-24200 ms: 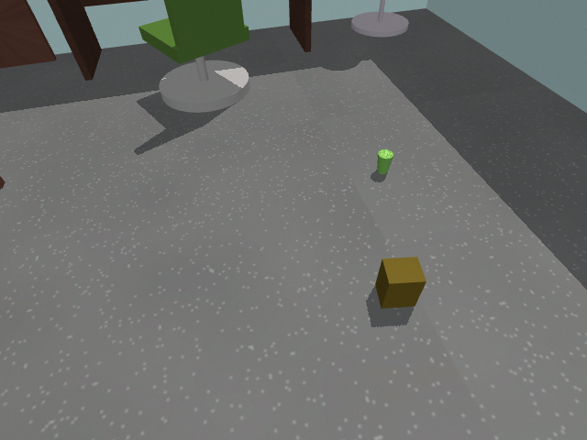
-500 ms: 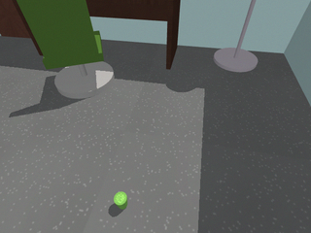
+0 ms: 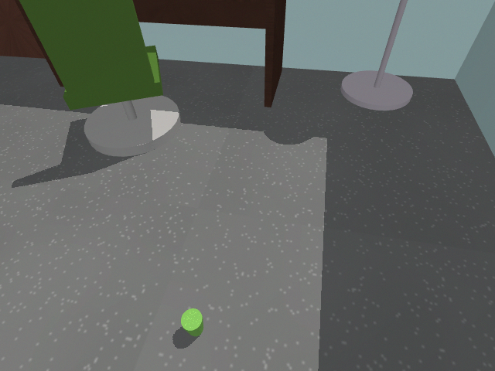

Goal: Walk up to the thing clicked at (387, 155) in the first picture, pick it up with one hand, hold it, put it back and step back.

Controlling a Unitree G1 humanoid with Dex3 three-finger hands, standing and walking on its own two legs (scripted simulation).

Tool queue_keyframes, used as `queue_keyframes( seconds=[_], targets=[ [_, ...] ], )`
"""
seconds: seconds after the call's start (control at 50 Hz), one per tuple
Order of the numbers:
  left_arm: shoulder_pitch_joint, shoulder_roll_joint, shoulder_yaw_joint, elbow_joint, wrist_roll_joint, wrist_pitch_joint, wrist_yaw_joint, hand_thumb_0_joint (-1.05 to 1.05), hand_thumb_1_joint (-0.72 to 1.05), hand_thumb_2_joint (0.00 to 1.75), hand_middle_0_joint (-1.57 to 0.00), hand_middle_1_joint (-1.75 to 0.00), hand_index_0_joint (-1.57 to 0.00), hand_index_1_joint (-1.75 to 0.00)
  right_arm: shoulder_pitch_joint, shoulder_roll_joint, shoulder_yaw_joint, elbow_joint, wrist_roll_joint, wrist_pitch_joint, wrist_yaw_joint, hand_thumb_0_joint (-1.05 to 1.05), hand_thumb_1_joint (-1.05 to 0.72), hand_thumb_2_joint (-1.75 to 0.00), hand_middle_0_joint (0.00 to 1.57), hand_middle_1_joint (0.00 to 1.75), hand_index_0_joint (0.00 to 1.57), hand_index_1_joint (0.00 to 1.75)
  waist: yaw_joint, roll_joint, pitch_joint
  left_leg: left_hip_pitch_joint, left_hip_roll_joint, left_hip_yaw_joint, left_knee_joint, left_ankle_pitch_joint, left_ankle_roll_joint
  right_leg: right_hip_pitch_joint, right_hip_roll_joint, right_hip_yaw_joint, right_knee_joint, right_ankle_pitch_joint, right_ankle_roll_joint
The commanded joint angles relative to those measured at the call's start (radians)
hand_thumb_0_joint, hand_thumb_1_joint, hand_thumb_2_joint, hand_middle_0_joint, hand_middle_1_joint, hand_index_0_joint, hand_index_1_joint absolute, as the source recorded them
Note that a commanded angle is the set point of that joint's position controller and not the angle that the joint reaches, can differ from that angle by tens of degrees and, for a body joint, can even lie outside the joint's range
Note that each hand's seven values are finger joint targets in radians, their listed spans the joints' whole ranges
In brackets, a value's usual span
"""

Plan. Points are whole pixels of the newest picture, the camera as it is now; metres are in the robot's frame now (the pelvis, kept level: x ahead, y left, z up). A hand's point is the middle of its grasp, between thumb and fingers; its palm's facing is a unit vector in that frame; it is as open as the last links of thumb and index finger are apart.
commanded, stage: walk up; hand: left
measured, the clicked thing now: (194, 324) +0.43 +0.25 -0.72
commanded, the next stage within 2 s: stand in 0.74 s
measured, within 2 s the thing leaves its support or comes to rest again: neither
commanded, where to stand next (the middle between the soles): +0.04 +0.00 m, yaw -2 degrees
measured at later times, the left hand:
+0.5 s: hand out of the picture +0.07 +0.26 -0.15, palm faces -0.03 -0.93 -0.37, open 7.3 cm
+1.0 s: hand out of the picture +0.05 +0.25 -0.15, palm faces -0.06 -0.94 -0.35, open 7.3 cm
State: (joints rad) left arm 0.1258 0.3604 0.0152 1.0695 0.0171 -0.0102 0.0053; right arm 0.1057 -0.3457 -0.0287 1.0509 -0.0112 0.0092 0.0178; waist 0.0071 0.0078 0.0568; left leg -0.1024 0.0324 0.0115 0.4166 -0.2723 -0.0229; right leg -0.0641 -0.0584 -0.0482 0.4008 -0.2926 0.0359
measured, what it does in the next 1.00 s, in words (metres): stands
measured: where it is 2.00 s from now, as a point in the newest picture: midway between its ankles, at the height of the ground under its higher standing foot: outside the picture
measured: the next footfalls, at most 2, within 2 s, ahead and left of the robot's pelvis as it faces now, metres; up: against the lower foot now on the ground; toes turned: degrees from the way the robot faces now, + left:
none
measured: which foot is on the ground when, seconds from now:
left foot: down 0.00-1.00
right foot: down 0.00-1.00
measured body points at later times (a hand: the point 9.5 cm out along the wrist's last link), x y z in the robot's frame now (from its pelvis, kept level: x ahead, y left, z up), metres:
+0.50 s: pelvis -0.01 +0.00 +0.00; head +0.00 +0.00 +0.45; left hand +0.07 +0.31 -0.13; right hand +0.07 -0.30 -0.13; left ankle -0.03 +0.14 -0.74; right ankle -0.05 -0.14 -0.74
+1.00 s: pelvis -0.03 +0.00 +0.01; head -0.01 +0.00 +0.45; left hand +0.06 +0.30 -0.13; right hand +0.06 -0.30 -0.13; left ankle -0.03 +0.14 -0.74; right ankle -0.05 -0.14 -0.74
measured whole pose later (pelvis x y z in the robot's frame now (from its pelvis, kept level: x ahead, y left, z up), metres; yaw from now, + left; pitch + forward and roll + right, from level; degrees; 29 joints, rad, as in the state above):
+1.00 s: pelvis -0.03 +0.00 +0.01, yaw -1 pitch -3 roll +0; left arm 0.11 0.35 0.00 1.09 0.02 0.00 0.00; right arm 0.10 -0.35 -0.01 1.09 -0.01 -0.01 0.01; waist 0.00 0.00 0.07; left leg -0.10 0.03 0.03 0.33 -0.19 -0.02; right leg -0.07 -0.05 -0.03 0.33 -0.21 0.04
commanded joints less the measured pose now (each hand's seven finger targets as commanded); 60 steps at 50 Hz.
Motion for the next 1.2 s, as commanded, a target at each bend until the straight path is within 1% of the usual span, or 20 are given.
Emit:
queue_keyframes(
  seconds=[0.0, 0.18, 0.22, 0.3, 0.4, 0.44, 0.52, 0.58, 0.6, 0.66, 0.7, 0.72, 0.74, 0.8, 0.88, 0.94, 1.06, 1.08, 1.14, 1.18],
  targets=[
    [-0.028, 0.22, 0.047, -0.064, -0.005, -0.025, 0.016, 0.0, 0.9, 0.9, -0.2, -0.3, -0.2, -0.3, -0.022, -0.209, -0.044, -0.065, -0.001, -0.014, -0.017, 0.0, -0.9, -0.9, 0.2, 0.3, 0.2, 0.3, 0.0, -0.012, -0.09, 0.006, 0.073, -0.028, -0.03, 0.37, 0.067, 0.036, -0.069, 0.044, -0.023, 0.413, -0.063],
    [-0.025, 0.218, 0.047, -0.067, -0.003, -0.024, 0.014, 0.0, 0.9, 0.9, -0.2, -0.3, -0.2, -0.3, -0.029, -0.213, -0.045, -0.068, 0.002, -0.016, -0.017, 0.0, -0.9, -0.9, 0.2, 0.3, 0.2, 0.3, 0.003, 0.003, -0.102, 0.028, 0.08, -0.031, -0.04, 0.392, 0.074, 0.031, -0.06, 0.037, -0.014, 0.392, -0.062],
    [-0.024, 0.22, 0.049, -0.065, -0.002, -0.025, 0.014, 0.0, 0.9, 0.9, -0.2, -0.3, -0.2, -0.3, -0.032, -0.215, -0.047, -0.071, 0.002, -0.016, -0.017, 0.0, -0.9, -0.9, 0.2, 0.3, 0.2, 0.3, 0.003, -0.007, -0.095, 0.027, 0.076, -0.026, -0.034, 0.368, 0.075, 0.027, -0.059, 0.04, -0.019, 0.393, -0.062],
    [-0.027, 0.231, 0.052, -0.068, -0.002, -0.027, 0.013, 0.0, 0.9, 0.9, -0.2, -0.3, -0.2, -0.3, -0.038, -0.209, -0.043, -0.076, 0.002, -0.013, -0.013, 0.0, -0.9, -0.9, 0.2, 0.3, 0.2, 0.3, 0.006, -0.023, -0.065, -0.007, 0.059, -0.019, -0.032, 0.251, 0.069, 0.011, -0.062, 0.061, -0.039, 0.332, -0.067],
    [-0.028, 0.226, 0.052, -0.073, -0.003, -0.027, 0.012, 0.0, 0.9, 0.9, -0.2, -0.3, -0.2, -0.3, -0.022, -0.208, -0.043, -0.067, 0.0, -0.016, -0.013, 0.0, -0.9, -0.9, 0.2, 0.3, 0.2, 0.3, 0.002, -0.013, -0.074, 0.008, 0.064, -0.027, -0.042, 0.27, 0.068, -0.002, -0.066, 0.072, -0.033, 0.325, -0.073],
    [-0.033, 0.22, 0.05, -0.075, -0.002, -0.025, 0.011, 0.0, 0.9, 0.9, -0.2, -0.3, -0.2, -0.3, -0.017, -0.217, -0.046, -0.061, 0.0, -0.018, -0.015, 0.0, -0.9, -0.9, 0.2, 0.3, 0.2, 0.3, -0.002, 0.011, -0.073, 0.001, 0.075, -0.041, -0.057, 0.289, 0.075, 0.007, -0.056, 0.055, -0.02, 0.322, -0.071],
    [-0.017, 0.221, 0.051, -0.069, -0.003, -0.023, 0.009, 0.0, 0.9, 0.9, -0.2, -0.3, -0.2, -0.3, -0.022, -0.218, -0.044, -0.065, 0.002, -0.02, -0.015, 0.0, -0.9, -0.9, 0.2, 0.3, 0.2, 0.3, 0.007, 0.011, -0.071, 0.006, 0.079, -0.046, -0.054, 0.292, 0.081, 0.0, -0.044, 0.046, -0.014, 0.304, -0.068],
    [-0.006, 0.228, 0.052, -0.065, -0.002, -0.024, 0.01, 0.0, 0.9, 0.9, -0.2, -0.3, -0.2, -0.3, -0.024, -0.215, -0.044, -0.07, 0.002, -0.017, -0.014, 0.0, -0.9, -0.9, 0.2, 0.3, 0.2, 0.3, 0.008, -0.016, -0.074, -0.003, 0.068, -0.033, -0.032, 0.267, 0.079, 0.007, -0.051, 0.057, -0.026, 0.318, -0.07],
    [-0.014, 0.228, 0.052, -0.068, -0.003, -0.025, 0.009, 0.0, 0.9, 0.9, -0.2, -0.3, -0.2, -0.3, -0.018, -0.207, -0.042, -0.068, 0.003, -0.017, -0.014, 0.0, -0.9, -0.9, 0.2, 0.3, 0.2, 0.3, 0.006, -0.022, -0.066, -0.012, 0.061, -0.029, -0.034, 0.241, 0.071, 0.001, -0.054, 0.069, -0.033, 0.3, -0.072],
    [-0.025, 0.231, 0.051, -0.075, 0.001, -0.025, 0.009, 0.0, 0.9, 0.9, -0.2, -0.3, -0.2, -0.3, -0.017, -0.215, -0.045, -0.065, 0.001, -0.016, -0.013, 0.0, -0.9, -0.9, 0.2, 0.3, 0.2, 0.3, 0.0, -0.013, -0.055, -0.026, 0.061, -0.034, -0.046, 0.202, 0.072, -0.011, -0.061, 0.077, -0.04, 0.267, -0.079],
    [-0.015, 0.225, 0.05, -0.071, -0.001, -0.024, 0.008, 0.0, 0.9, 0.9, -0.2, -0.3, -0.2, -0.3, -0.022, -0.215, -0.045, -0.066, 0.0, -0.018, -0.011, 0.0, -0.9, -0.9, 0.2, 0.3, 0.2, 0.3, 0.006, -0.005, -0.053, -0.012, 0.068, -0.043, -0.052, 0.21, 0.077, -0.022, -0.051, 0.065, -0.034, 0.265, -0.073],
    [-0.041, 0.203, 0.037, -0.057, -0.003, -0.018, 0.01, 0.0, 0.9, 0.9, -0.2, -0.3, -0.2, -0.3, -0.038, -0.206, -0.033, -0.06, 0.0, -0.023, -0.021, 0.0, -0.9, -0.9, 0.2, 0.3, 0.2, 0.3, -0.01, -0.018, -0.035, -0.006, 0.103, -0.058, -0.076, 0.342, 0.06, -0.041, -0.083, 0.076, -0.066, 0.36, -0.055],
    [-0.037, 0.2, 0.036, -0.058, -0.007, -0.015, 0.01, 0.0, 0.9, 0.9, -0.2, -0.3, -0.2, -0.3, -0.031, -0.211, -0.031, -0.056, 0.002, -0.026, -0.023, 0.0, -0.9, -0.9, 0.2, 0.3, 0.2, 0.3, -0.008, -0.009, -0.04, 0.015, 0.101, -0.059, -0.081, 0.379, 0.051, -0.038, -0.078, 0.071, -0.071, 0.372, -0.047],
    [-0.027, 0.205, 0.034, -0.046, -0.007, -0.014, 0.01, 0.0, 0.9, 0.9, -0.2, -0.3, -0.2, -0.3, -0.022, -0.218, -0.028, -0.041, 0.003, -0.032, -0.028, 0.0, -0.9, -0.9, 0.2, 0.3, 0.2, 0.3, -0.008, 0.002, -0.087, 0.053, 0.107, -0.055, -0.081, 0.402, 0.048, -0.007, -0.081, 0.066, -0.083, 0.37, -0.046],
    [-0.024, 0.203, 0.031, -0.033, -0.003, -0.017, 0.006, 0.0, 0.9, 0.9, -0.2, -0.3, -0.2, -0.3, -0.033, -0.215, -0.022, -0.029, 0.004, -0.034, -0.027, 0.0, -0.9, -0.9, 0.2, 0.3, 0.2, 0.3, -0.006, -0.007, -0.102, 0.056, 0.108, -0.052, -0.1, 0.36, 0.046, 0.002, -0.083, 0.068, -0.106, 0.342, -0.043],
    [-0.033, 0.204, 0.031, -0.026, -0.002, -0.015, 0.005, 0.0, 0.9, 0.9, -0.2, -0.3, -0.2, -0.3, -0.038, -0.216, -0.02, -0.019, 0.001, -0.034, -0.027, 0.0, -0.9, -0.9, 0.2, 0.3, 0.2, 0.3, -0.007, 0.005, -0.083, 0.038, 0.105, -0.054, -0.121, 0.284, 0.042, -0.011, -0.083, 0.074, -0.124, 0.275, -0.043],
    [-0.039, 0.205, 0.029, -0.015, -0.001, -0.019, 0.003, 0.0, 0.9, 0.9, -0.2, -0.3, -0.2, -0.3, -0.037, -0.214, -0.018, -0.006, -0.001, -0.036, -0.022, 0.0, -0.9, -0.9, 0.2, 0.3, 0.2, 0.3, -0.01, -0.004, -0.067, 0.009, 0.105, -0.062, -0.143, 0.206, 0.039, -0.028, -0.086, 0.081, -0.146, 0.211, -0.042],
    [-0.04, 0.205, 0.029, -0.012, -0.001, -0.019, 0.003, 0.0, 0.9, 0.9, -0.2, -0.3, -0.2, -0.3, -0.038, -0.216, -0.019, -0.004, -0.001, -0.036, -0.021, 0.0, -0.9, -0.9, 0.2, 0.3, 0.2, 0.3, -0.009, -0.004, -0.067, 0.004, 0.105, -0.064, -0.142, 0.198, 0.04, -0.024, -0.087, 0.083, -0.148, 0.207, -0.043],
    [-0.042, 0.208, 0.03, -0.012, -0.002, -0.022, 0.002, 0.0, 0.9, 0.9, -0.2, -0.3, -0.2, -0.3, -0.031, -0.215, -0.02, 0.001, -0.002, -0.038, -0.022, 0.0, -0.9, -0.9, 0.2, 0.3, 0.2, 0.3, -0.01, -0.005, -0.087, 0.015, 0.108, -0.063, -0.135, 0.25, 0.037, -0.015, -0.091, 0.082, -0.14, 0.252, -0.044],
    [-0.036, 0.207, 0.029, -0.008, -0.003, -0.022, 0.002, 0.0, 0.9, 0.9, -0.2, -0.3, -0.2, -0.3, -0.028, -0.213, -0.019, 0.005, -0.002, -0.039, -0.021, 0.0, -0.9, -0.9, 0.2, 0.3, 0.2, 0.3, -0.008, -0.005, -0.08, 0.009, 0.109, -0.065, -0.136, 0.234, 0.038, -0.013, -0.091, 0.079, -0.139, 0.242, -0.043]
  ],
)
